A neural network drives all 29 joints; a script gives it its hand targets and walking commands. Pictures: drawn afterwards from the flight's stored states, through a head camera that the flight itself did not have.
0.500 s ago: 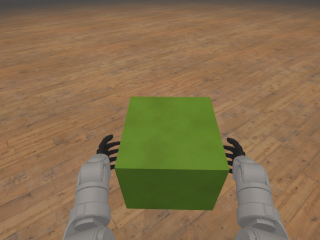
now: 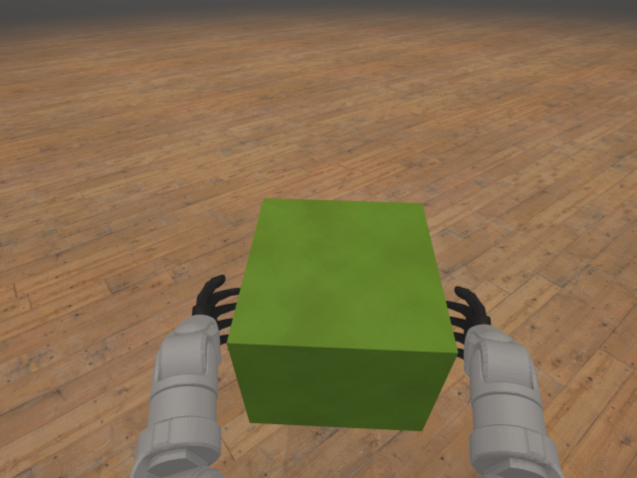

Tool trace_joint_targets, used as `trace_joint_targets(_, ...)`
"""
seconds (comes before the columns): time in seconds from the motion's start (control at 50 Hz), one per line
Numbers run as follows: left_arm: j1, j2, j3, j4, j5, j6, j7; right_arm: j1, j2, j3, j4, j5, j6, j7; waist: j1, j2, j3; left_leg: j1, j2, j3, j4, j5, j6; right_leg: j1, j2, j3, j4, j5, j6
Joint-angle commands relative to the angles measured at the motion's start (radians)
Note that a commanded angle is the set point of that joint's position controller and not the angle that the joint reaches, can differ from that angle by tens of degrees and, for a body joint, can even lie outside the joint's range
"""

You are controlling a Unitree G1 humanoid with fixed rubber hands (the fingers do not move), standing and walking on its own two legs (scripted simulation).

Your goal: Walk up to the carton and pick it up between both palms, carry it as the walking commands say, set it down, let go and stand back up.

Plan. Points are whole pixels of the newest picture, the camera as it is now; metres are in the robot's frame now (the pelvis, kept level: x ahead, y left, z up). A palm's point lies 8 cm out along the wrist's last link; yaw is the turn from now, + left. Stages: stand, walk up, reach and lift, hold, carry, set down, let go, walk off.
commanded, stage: reach and lift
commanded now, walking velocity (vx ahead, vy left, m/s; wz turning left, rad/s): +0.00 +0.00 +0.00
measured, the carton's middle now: (339, 309) +0.41 +0.00 +0.01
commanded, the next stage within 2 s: hold in 0.02 s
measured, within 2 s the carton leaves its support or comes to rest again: neither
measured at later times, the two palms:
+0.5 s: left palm (206, 334) +0.30 +0.18 +0.08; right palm (479, 346) +0.29 -0.18 +0.06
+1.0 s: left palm (205, 336) +0.29 +0.18 +0.07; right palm (480, 347) +0.29 -0.18 +0.06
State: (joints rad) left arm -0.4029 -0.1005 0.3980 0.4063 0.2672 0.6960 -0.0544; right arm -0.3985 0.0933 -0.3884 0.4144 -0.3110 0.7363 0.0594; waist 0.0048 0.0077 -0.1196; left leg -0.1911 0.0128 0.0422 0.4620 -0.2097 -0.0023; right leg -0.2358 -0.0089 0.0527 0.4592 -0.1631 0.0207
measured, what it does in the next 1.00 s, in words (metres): stands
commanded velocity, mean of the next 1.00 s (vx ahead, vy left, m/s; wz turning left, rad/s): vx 0.00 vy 0.00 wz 0.00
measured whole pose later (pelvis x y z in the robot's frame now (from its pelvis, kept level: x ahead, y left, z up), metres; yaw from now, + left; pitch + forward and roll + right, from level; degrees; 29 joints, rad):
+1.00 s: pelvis +0.00 +0.00 +0.00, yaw +0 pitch -5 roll +0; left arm -0.36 -0.11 0.38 0.37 0.27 0.70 -0.06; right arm -0.36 0.10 -0.37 0.37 -0.31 0.75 0.06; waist 0.00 0.01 -0.11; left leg -0.17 0.01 0.04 0.46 -0.21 0.00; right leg -0.22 -0.01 0.05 0.46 -0.16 0.02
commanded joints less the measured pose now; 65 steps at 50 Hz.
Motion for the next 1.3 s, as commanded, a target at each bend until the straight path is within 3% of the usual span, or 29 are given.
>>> trace_joint_targets(0.0,-0.46,-0.955,-0.594,-0.02,-0.258,0.019,-0.323,-0.523,0.921,0.596,-0.15,0.293,-0.031,0.317,0.002,0.032,-0.202,0.104,-0.073,-0.092,-0.179,0.107,0.002,0.261,0.111,-0.025,-0.131,0.071,-0.028)
trace_joint_targets(0.02,-0.463,-0.956,-0.596,-0.019,-0.256,0.019,-0.322,-0.524,0.926,0.602,-0.15,0.302,-0.032,0.32,0.008,0.058,-0.195,0.088,-0.073,-0.092,-0.185,0.085,0.002,0.264,0.109,-0.025,-0.127,0.066,-0.03)
trace_joint_targets(0.1,-0.433,-0.957,-0.61,-0.038,-0.263,0.022,-0.32,-0.509,0.924,0.625,-0.182,0.311,-0.028,0.317,0.012,0.042,-0.198,0.104,-0.072,-0.093,-0.18,0.143,0.001,0.268,0.111,-0.021,-0.133,0.091,-0.031)
trace_joint_targets(0.2,-0.436,-0.951,-0.61,-0.041,-0.262,0.016,-0.322,-0.519,0.931,0.642,-0.184,0.313,-0.028,0.321,0.018,0.025,-0.172,0.09,-0.068,-0.099,-0.189,0.081,0.01,0.253,0.109,-0.022,-0.131,0.046,-0.031)
trace_joint_targets(0.22,-0.436,-0.955,-0.609,-0.029,-0.257,0.022,-0.323,-0.52,0.93,0.634,-0.177,0.316,-0.028,0.321,0.016,0.053,-0.168,0.093,-0.073,-0.092,-0.19,0.078,0.006,0.256,0.107,-0.022,-0.133,0.046,-0.033)
trace_joint_targets(0.28,-0.451,-0.952,-0.599,-0.014,-0.252,0.019,-0.323,-0.54,0.924,0.628,-0.174,0.312,-0.032,0.322,0.016,0.052,-0.162,0.064,-0.066,-0.097,-0.199,0.031,0.009,0.261,0.11,-0.026,-0.124,0.024,-0.032)
trace_joint_targets(0.32,-0.448,-0.951,-0.612,-0.034,-0.26,0.014,-0.324,-0.531,0.941,0.641,-0.18,0.318,-0.032,0.321,0.016,0.021,-0.184,0.087,-0.07,-0.092,-0.19,0.055,0.012,0.262,0.109,-0.024,-0.129,0.03,-0.029)
trace_joint_targets(0.38,-0.433,-0.956,-0.602,-0.011,-0.252,0.018,-0.327,-0.521,0.929,0.63,-0.173,0.31,-0.032,0.319,0.013,0.039,-0.165,0.083,-0.068,-0.095,-0.196,0.05,0.011,0.261,0.107,-0.023,-0.129,0.028,-0.031)
trace_joint_targets(0.4,-0.425,-0.954,-0.599,-0.013,-0.252,0.015,-0.327,-0.529,0.93,0.641,-0.182,0.311,-0.031,0.319,0.017,0.014,-0.167,0.084,-0.064,-0.098,-0.197,0.043,0.014,0.258,0.109,-0.025,-0.129,0.02,-0.029)
trace_joint_targets(0.44,-0.436,-0.944,-0.611,-0.032,-0.251,0.015,-0.324,-0.524,0.928,0.638,-0.178,0.316,-0.033,0.321,0.017,0.046,-0.152,0.077,-0.067,-0.095,-0.196,0.043,0.011,0.258,0.106,-0.022,-0.126,0.025,-0.031)
trace_joint_targets(0.46,-0.432,-0.947,-0.602,-0.024,-0.251,0.016,-0.326,-0.524,0.93,0.632,-0.178,0.307,-0.031,0.319,0.017,0.014,-0.168,0.093,-0.071,-0.094,-0.196,0.056,0.013,0.262,0.108,-0.024,-0.134,0.024,-0.03)
trace_joint_targets(0.48,-0.441,-0.953,-0.609,-0.031,-0.255,0.014,-0.324,-0.521,0.94,0.643,-0.184,0.317,-0.036,0.32,0.018,0.044,-0.173,0.086,-0.069,-0.092,-0.194,0.056,0.012,0.268,0.107,-0.02,-0.126,0.037,-0.031)
trace_joint_targets(0.66,-0.404,-0.951,-0.605,-0.031,-0.254,0.021,-0.322,-0.497,0.935,0.651,-0.195,0.313,-0.031,0.314,0.019,0.013,-0.161,0.108,-0.073,-0.09,-0.189,0.095,0.01,0.266,0.107,-0.022,-0.135,0.049,-0.032)
trace_joint_targets(0.7,-0.409,-0.954,-0.611,-0.032,-0.249,0.021,-0.32,-0.502,0.927,0.647,-0.19,0.317,-0.033,0.317,0.018,0.046,-0.165,0.109,-0.07,-0.093,-0.19,0.094,0.008,0.257,0.106,-0.019,-0.131,0.049,-0.035)
trace_joint_targets(0.82,-0.421,-0.96,-0.637,-0.062,-0.263,0.017,-0.318,-0.496,0.921,0.652,-0.202,0.314,-0.037,0.316,0.01,0.032,-0.172,0.111,-0.063,-0.101,-0.189,0.099,0.007,0.257,0.112,-0.023,-0.121,0.051,-0.035)
trace_joint_targets(0.9,-0.432,-0.957,-0.616,-0.029,-0.254,0.021,-0.32,-0.495,0.915,0.629,-0.169,0.301,-0.035,0.314,0.006,0.047,-0.131,0.065,-0.06,-0.104,-0.208,0.028,0.01,0.271,0.113,-0.027,-0.119,0.021,-0.035)
trace_joint_targets(0.92,-0.422,-0.948,-0.606,-0.024,-0.25,0.02,-0.319,-0.505,0.917,0.634,-0.177,0.301,-0.034,0.314,0.011,0.018,-0.136,0.075,-0.063,-0.099,-0.206,0.021,0.013,0.269,0.111,-0.029,-0.125,0.01,-0.033)
trace_joint_targets(0.94,-0.425,-0.953,-0.601,-0.011,-0.245,0.02,-0.319,-0.512,0.912,0.63,-0.176,0.302,-0.037,0.316,0.012,0.051,-0.13,0.064,-0.059,-0.103,-0.211,-0.003,0.014,0.271,0.111,-0.027,-0.117,0.002,-0.036)
trace_joint_targets(0.96,-0.413,-0.945,-0.592,-0.005,-0.244,0.018,-0.319,-0.519,0.916,0.635,-0.171,0.303,-0.035,0.316,0.019,0.012,-0.128,0.071,-0.06,-0.101,-0.21,0.006,0.018,0.268,0.111,-0.03,-0.124,-0.001,-0.032)
trace_joint_targets(0.98,-0.424,-0.949,-0.595,-0.001,-0.242,0.018,-0.32,-0.517,0.914,0.626,-0.163,0.3,-0.037,0.317,0.019,0.037,-0.118,0.067,-0.059,-0.103,-0.216,-0.005,0.016,0.265,0.112,-0.029,-0.123,-0.004,-0.035)
trace_joint_targets(1.02,-0.435,-0.952,-0.61,-0.035,-0.254,0.008,-0.322,-0.523,0.931,0.652,-0.193,0.31,-0.042,0.318,0.02,0.006,-0.165,0.074,-0.062,-0.1,-0.206,0.024,0.018,0.283,0.113,-0.029,-0.12,0.015,-0.032)
trace_joint_targets(1.04,-0.446,-0.963,-0.622,-0.041,-0.256,0.007,-0.321,-0.53,0.931,0.649,-0.193,0.313,-0.046,0.318,0.016,0.028,-0.181,0.095,-0.064,-0.102,-0.201,0.023,0.016,0.269,0.114,-0.027,-0.117,0.013,-0.034)
trace_joint_targets(1.14,-0.447,-0.962,-0.631,-0.055,-0.263,0.007,-0.318,-0.506,0.923,0.645,-0.18,0.306,-0.045,0.316,0.009,0.017,-0.165,0.104,-0.059,-0.106,-0.198,0.048,0.013,0.258,0.114,-0.029,-0.115,0.024,-0.035)
trace_joint_targets(1.16,-0.449,-0.965,-0.627,-0.053,-0.255,0.009,-0.317,-0.524,0.931,0.648,-0.193,0.315,-0.048,0.317,0.014,0.05,-0.176,0.092,-0.067,-0.099,-0.195,0.049,0.009,0.27,0.11,-0.025,-0.116,0.028,-0.037)
trace_joint_targets(1.2,-0.433,-0.958,-0.623,-0.047,-0.26,0.01,-0.317,-0.502,0.919,0.645,-0.181,0.306,-0.045,0.317,0.008,0.023,-0.173,0.106,-0.062,-0.105,-0.199,0.055,0.012,0.267,0.113,-0.028,-0.118,0.031,-0.036)
trace_joint_targets(1.28,-0.423,-0.958,-0.627,-0.054,-0.258,0.011,-0.315,-0.509,0.921,0.651,-0.196,0.313,-0.045,0.315,0.013,0.025,-0.172,0.113,-0.06,-0.104,-0.195,0.07,0.011,0.265,0.112,-0.026,-0.118,0.033,-0.037)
